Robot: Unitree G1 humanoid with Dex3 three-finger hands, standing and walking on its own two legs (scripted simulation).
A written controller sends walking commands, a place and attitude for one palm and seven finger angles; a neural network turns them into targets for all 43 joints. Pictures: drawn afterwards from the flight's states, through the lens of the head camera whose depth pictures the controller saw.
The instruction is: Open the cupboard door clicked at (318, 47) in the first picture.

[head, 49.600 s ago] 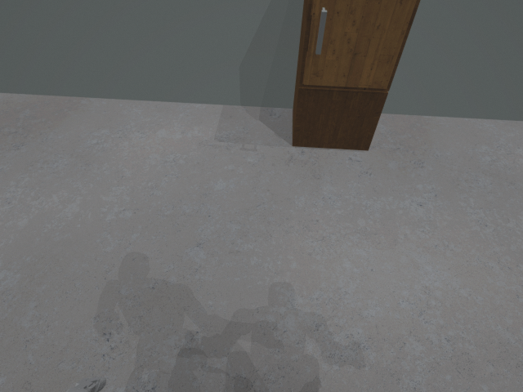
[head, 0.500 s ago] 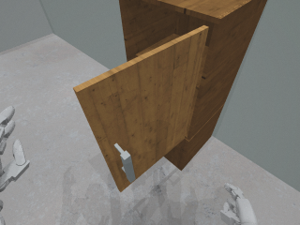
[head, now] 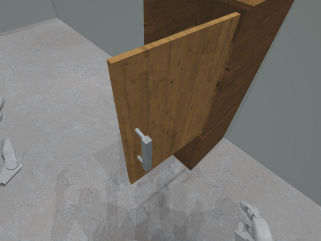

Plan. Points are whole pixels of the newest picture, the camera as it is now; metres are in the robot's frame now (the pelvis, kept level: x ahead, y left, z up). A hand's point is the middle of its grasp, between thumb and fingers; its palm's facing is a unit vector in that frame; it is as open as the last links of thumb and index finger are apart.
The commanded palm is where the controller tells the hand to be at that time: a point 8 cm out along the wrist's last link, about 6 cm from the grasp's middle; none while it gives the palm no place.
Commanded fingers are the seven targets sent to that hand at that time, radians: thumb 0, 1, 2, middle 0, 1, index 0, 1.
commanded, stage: step back with the hand held close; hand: left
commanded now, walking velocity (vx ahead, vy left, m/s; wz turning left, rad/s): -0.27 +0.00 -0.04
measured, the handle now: (142, 150) +0.39 +0.08 -0.07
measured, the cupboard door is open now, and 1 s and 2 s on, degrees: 85 85 85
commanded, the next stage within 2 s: stop stepping back and stand still in 0.72 s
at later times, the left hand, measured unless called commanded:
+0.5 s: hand (4, 193) +0.16 +0.25 +0.17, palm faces +0.44 -0.77 -0.46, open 7.5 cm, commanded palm +0.10 +0.28 +0.19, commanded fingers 0.00 0.90 0.90 -0.20 -0.30 -0.20 -0.30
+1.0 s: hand out of the picture +0.03 +0.19 +0.16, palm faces +0.28 -0.80 -0.53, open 7.4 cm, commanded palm -0.02 +0.23 +0.19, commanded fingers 0.00 0.90 0.90 -0.20 -0.30 -0.20 -0.30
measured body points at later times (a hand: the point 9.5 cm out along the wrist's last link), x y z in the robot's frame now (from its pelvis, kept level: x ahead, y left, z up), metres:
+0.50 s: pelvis -0.05 -0.02 +0.00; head -0.01 +0.00 +0.45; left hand +0.13 +0.29 +0.20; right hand +0.14 -0.24 -0.08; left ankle +0.06 +0.08 -0.73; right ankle -0.19 -0.11 -0.71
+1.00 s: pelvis -0.18 -0.06 +0.01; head -0.16 -0.04 +0.46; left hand +0.01 +0.23 +0.19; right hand -0.04 -0.31 -0.06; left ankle -0.08 +0.04 -0.73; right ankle -0.22 -0.16 -0.71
